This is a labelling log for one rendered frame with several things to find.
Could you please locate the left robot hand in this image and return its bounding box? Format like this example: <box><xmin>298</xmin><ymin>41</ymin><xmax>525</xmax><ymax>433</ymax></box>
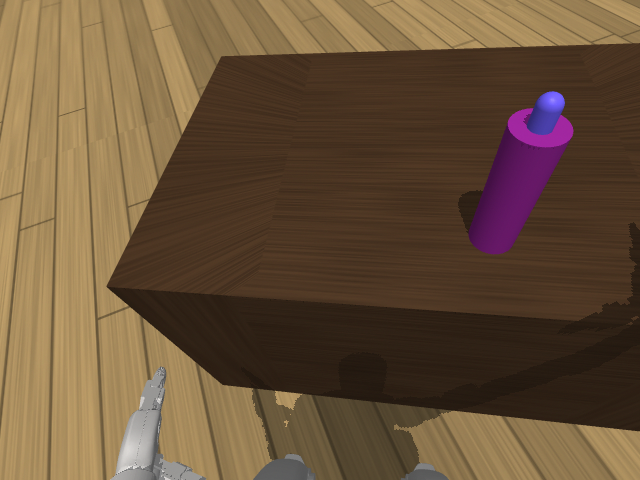
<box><xmin>115</xmin><ymin>367</ymin><xmax>206</xmax><ymax>480</ymax></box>

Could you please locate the bottle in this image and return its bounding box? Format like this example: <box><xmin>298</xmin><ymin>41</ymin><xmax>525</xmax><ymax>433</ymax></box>
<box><xmin>468</xmin><ymin>91</ymin><xmax>574</xmax><ymax>254</ymax></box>

